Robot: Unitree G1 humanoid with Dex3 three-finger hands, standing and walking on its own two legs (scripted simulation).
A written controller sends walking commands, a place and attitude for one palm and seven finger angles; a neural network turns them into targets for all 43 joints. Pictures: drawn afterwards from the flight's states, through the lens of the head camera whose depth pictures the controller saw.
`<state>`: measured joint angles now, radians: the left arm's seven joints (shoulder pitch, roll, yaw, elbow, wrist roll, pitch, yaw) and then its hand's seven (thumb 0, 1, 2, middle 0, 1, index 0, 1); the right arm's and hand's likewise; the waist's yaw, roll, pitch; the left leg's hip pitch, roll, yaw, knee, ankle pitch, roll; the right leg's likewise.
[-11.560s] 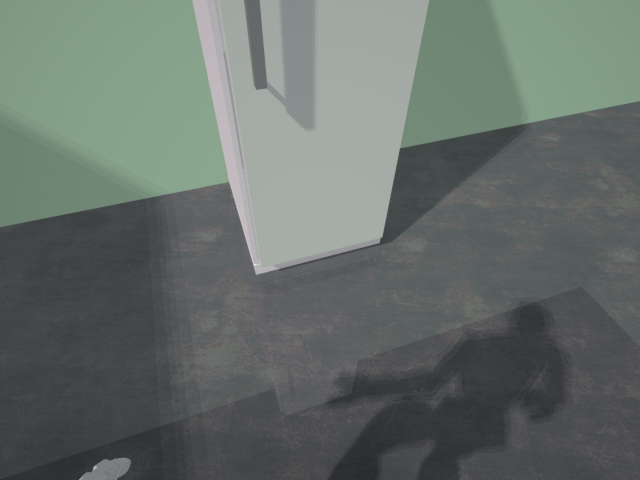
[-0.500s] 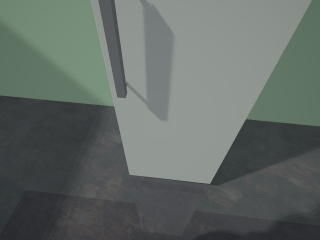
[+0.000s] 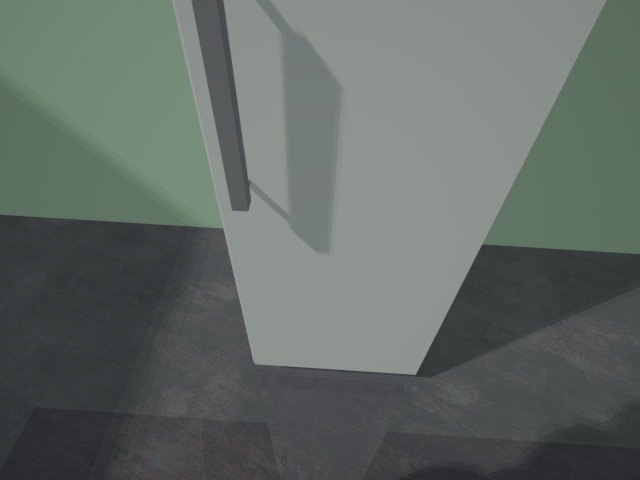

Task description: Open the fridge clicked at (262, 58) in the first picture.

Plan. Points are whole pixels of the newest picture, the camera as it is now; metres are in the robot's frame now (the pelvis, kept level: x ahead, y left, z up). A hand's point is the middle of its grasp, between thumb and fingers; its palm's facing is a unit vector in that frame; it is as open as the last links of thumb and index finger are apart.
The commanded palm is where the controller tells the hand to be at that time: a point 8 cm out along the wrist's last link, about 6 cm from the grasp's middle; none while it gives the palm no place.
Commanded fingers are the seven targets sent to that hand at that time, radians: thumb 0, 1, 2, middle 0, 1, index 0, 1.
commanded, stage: come to a stop and stand still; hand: left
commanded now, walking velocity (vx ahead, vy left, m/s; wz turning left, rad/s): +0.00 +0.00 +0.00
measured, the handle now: (228, 96) +0.53 +0.17 +0.22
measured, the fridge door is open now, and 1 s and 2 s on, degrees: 0 0 0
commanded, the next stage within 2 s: look again from close up in 0.02 s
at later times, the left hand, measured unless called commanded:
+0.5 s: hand out of the picture +0.01 +0.15 -0.17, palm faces +0.02 -0.97 -0.23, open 7.4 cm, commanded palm none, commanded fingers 0.00 0.90 0.90 -0.20 -0.30 -0.20 -0.30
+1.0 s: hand out of the picture +0.02 +0.14 -0.17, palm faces +0.02 -0.97 -0.23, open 7.4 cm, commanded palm none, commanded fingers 0.00 0.90 0.90 -0.20 -0.30 -0.20 -0.30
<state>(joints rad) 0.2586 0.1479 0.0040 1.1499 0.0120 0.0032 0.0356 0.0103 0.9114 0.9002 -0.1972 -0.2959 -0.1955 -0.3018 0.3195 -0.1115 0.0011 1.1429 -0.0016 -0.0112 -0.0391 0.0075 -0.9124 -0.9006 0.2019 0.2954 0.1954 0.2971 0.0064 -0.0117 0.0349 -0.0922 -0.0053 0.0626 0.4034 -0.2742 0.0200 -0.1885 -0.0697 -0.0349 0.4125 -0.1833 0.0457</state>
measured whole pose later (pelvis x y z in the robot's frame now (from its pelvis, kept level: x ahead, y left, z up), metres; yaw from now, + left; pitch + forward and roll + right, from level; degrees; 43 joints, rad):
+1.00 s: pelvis -0.01 -0.05 +0.00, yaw +0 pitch -2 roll +1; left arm 0.22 0.19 0.00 1.10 0.01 -0.02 0.02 0.01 0.90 0.90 -0.20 -0.30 -0.20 -0.30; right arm 0.28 -0.18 0.01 1.11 -0.01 -0.02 -0.03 0.01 -0.91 -0.90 0.20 0.30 0.19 0.30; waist 0.00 0.01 0.05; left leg -0.13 0.06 0.04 0.43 -0.27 -0.05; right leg -0.23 -0.01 -0.06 0.47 -0.21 -0.03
